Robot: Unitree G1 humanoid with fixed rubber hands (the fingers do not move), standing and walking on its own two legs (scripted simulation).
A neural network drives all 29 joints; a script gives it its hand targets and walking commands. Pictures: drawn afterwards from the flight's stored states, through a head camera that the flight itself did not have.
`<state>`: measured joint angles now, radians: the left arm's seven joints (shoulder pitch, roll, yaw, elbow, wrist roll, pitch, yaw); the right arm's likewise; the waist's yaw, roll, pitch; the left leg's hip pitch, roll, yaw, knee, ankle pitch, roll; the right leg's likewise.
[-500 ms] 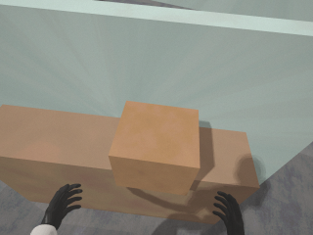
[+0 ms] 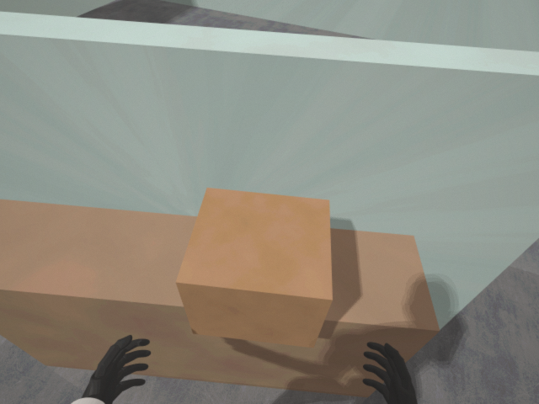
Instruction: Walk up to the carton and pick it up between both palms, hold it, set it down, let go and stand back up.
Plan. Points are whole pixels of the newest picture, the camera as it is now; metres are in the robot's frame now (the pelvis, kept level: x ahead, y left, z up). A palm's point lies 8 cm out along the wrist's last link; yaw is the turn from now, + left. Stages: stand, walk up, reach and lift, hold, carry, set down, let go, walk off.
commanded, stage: set down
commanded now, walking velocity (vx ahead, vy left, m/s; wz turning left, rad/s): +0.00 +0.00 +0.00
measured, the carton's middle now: (260, 267) +0.41 +0.02 -0.09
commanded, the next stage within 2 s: let go in 0.22 s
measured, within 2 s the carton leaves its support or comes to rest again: neither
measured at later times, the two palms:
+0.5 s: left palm (115, 403) +0.17 +0.23 -0.08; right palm out of the picture +0.16 -0.21 -0.08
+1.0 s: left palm out of the picture +0.13 +0.27 -0.09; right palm out of the picture +0.12 -0.26 -0.09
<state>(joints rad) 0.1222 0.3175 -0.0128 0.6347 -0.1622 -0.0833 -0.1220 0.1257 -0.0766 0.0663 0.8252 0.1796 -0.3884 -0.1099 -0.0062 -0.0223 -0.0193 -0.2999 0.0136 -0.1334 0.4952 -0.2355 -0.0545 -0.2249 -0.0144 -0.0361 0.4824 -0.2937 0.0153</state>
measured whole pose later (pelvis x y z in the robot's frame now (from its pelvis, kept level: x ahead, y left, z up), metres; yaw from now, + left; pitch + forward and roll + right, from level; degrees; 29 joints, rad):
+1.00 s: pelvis -0.01 +0.00 +0.00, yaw +0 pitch +0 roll +0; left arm 0.15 0.32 0.00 0.71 0.01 0.02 -0.01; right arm 0.14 -0.27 0.03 0.85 0.05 -0.02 -0.02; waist 0.02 -0.02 -0.02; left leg -0.28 0.01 -0.13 0.50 -0.22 -0.06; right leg -0.21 -0.01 -0.04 0.49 -0.29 0.00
